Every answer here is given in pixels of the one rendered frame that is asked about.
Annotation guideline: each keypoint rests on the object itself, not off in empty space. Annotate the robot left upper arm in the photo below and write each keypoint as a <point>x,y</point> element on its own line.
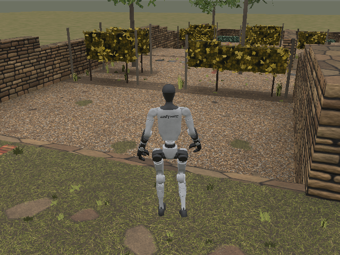
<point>149,122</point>

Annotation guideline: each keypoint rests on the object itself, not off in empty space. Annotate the robot right forearm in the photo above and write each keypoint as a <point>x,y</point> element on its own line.
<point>195,138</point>

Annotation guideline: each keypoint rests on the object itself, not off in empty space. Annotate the robot right upper arm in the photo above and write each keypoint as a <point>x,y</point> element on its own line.
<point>189,120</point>

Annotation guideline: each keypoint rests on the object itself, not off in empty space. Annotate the left robot hand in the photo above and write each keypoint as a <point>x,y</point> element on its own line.
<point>142,153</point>

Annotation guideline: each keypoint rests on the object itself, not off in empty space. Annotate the robot right foot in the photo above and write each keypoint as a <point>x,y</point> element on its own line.
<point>183,213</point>

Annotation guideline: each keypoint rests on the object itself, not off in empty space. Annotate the right robot hand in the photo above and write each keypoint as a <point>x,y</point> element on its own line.
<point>193,145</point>

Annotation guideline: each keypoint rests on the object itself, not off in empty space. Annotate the robot torso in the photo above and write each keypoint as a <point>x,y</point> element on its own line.
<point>169,125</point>

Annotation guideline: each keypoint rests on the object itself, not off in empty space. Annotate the robot left forearm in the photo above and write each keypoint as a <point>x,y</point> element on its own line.
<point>143,142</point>

